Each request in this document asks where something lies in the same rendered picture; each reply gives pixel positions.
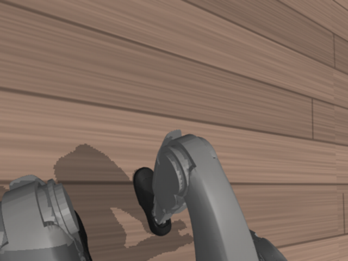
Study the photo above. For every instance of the left robot foot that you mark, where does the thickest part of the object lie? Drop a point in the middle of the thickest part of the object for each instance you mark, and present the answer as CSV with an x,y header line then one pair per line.
x,y
83,238

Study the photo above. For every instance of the right robot foot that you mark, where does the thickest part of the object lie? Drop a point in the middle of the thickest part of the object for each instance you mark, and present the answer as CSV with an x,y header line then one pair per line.
x,y
142,181

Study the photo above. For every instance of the right robot hand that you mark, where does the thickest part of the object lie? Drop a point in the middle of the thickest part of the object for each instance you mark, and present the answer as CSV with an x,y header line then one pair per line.
x,y
266,251

